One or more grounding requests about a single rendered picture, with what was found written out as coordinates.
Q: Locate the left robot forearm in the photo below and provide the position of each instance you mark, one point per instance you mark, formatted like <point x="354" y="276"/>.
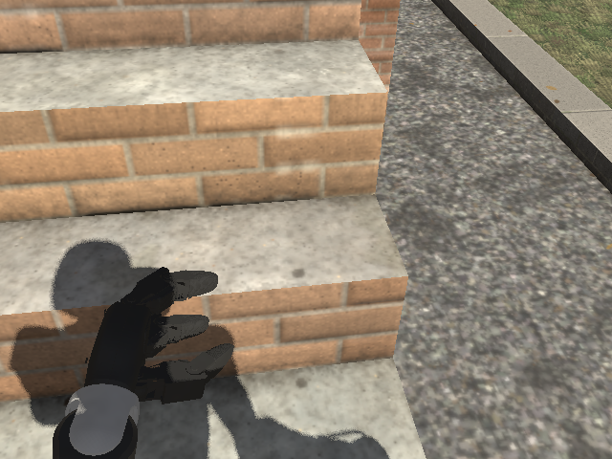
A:
<point x="100" y="423"/>

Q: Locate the robot left hand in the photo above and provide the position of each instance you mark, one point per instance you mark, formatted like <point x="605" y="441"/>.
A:
<point x="133" y="330"/>

